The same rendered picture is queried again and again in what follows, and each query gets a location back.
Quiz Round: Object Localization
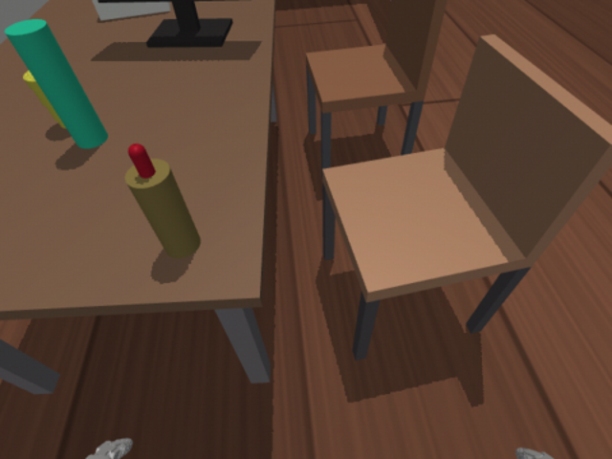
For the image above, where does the table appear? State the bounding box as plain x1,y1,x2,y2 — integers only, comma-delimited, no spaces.
0,0,277,394

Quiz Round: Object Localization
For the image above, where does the left robot hand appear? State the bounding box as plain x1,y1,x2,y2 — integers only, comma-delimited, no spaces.
86,438,133,459

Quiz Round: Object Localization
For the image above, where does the chair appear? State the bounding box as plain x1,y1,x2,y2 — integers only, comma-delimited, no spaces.
306,0,448,179
322,34,612,361

